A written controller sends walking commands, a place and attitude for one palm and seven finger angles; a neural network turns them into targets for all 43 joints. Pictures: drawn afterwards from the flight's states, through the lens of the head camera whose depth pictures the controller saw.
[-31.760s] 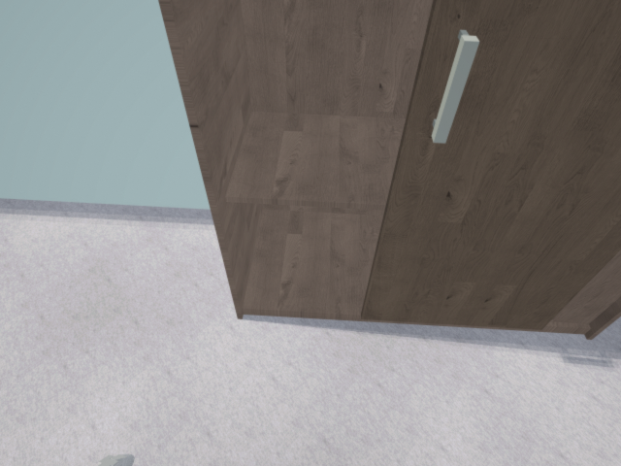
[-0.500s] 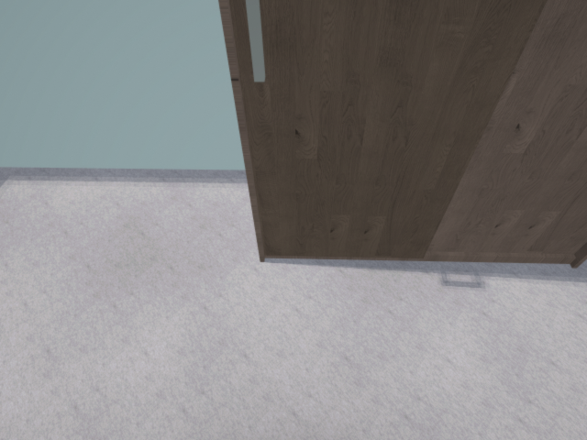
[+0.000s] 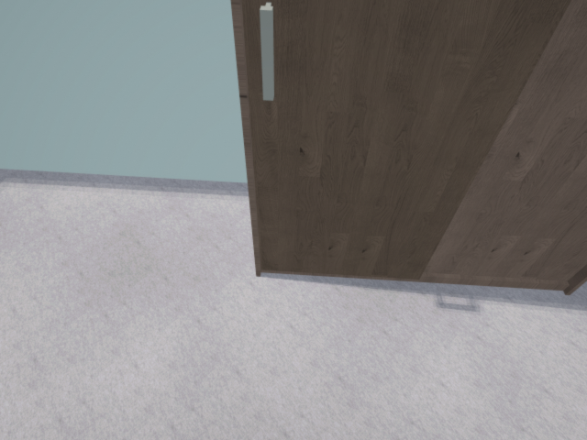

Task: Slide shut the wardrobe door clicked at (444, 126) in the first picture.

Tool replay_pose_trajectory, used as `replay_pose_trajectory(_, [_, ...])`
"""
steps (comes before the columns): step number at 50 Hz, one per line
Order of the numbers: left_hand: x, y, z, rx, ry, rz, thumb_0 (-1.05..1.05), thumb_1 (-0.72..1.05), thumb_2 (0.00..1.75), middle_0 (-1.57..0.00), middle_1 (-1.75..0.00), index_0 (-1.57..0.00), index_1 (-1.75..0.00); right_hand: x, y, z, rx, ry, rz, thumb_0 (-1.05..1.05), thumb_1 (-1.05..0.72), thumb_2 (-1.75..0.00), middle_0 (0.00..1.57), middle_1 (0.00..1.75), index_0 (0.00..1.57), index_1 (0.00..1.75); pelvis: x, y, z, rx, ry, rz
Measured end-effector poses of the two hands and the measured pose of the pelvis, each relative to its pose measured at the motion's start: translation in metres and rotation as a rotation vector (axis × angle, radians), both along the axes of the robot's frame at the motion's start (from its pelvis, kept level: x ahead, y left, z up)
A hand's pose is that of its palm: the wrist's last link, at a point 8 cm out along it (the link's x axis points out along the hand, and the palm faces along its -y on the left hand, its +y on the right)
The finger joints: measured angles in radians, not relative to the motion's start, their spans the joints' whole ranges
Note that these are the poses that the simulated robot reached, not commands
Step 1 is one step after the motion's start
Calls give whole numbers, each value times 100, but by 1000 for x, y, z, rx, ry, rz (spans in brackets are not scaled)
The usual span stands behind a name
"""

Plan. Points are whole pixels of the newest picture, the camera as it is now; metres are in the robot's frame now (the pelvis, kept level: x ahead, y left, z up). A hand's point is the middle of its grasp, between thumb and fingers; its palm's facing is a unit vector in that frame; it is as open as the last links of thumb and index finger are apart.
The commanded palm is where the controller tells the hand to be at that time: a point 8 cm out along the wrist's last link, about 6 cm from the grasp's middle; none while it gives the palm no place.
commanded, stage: let the arm hang, fingers relaxed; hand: right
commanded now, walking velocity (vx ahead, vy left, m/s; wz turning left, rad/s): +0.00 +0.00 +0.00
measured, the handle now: (268, 53) +0.82 +0.11 +0.15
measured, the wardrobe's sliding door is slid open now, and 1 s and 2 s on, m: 0.00 0.00 0.00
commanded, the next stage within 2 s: look to check the result in 0.12 s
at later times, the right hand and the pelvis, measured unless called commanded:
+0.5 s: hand out of the picture +0.10 -0.23 -0.15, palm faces -0.02 +0.94 -0.34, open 7.4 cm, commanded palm none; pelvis +0.03 +0.02 +0.00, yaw +0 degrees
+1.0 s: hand out of the picture +0.11 -0.20 -0.15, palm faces -0.02 +0.95 -0.32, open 7.4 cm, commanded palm none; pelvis +0.03 +0.03 +0.00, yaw +0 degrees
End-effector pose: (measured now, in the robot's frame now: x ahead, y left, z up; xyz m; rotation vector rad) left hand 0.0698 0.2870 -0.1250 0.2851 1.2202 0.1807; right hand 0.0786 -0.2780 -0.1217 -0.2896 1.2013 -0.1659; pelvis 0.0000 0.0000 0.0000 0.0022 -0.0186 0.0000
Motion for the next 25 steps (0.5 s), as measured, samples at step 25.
replay_pose_trajectory(25, [32,19,-3,-6,29,-10,0,90,90,-21,-30,-21,-30,20,9,6,-37,39,-24,1,-90,-89,20,30,20,30,30,21,3,-4,8,-5])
